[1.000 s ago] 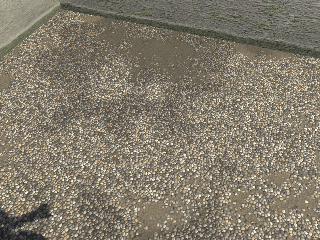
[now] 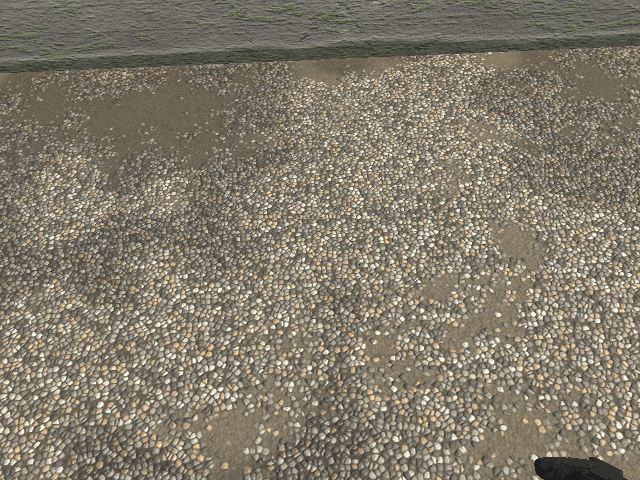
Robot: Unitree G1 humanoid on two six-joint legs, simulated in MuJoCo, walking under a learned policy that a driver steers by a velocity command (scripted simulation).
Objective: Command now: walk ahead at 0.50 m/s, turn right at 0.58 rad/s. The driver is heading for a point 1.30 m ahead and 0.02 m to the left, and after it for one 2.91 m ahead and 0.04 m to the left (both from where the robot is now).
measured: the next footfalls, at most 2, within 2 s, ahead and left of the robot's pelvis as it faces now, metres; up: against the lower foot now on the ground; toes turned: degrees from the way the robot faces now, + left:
left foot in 0.46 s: +0.07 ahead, +0.06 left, +0.00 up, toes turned -17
left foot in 1.80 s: +0.07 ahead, +0.13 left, +0.00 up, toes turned +21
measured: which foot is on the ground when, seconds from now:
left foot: down 0.00-0.10, up 0.12-0.44, down 0.46-1.00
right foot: down 0.00-1.00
